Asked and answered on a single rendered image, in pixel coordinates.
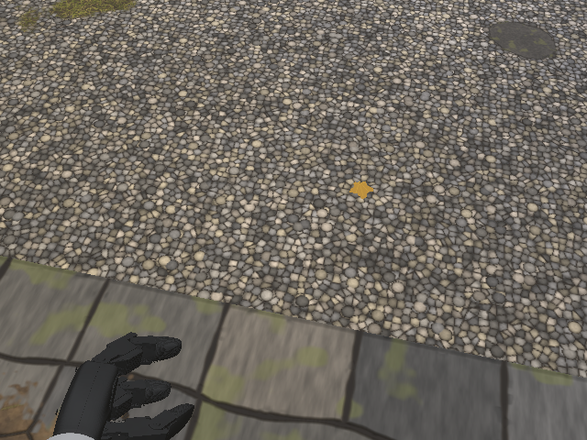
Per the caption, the robot left hand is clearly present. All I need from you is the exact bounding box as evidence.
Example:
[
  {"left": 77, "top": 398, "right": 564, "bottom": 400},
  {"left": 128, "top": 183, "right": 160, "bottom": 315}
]
[{"left": 53, "top": 332, "right": 194, "bottom": 440}]

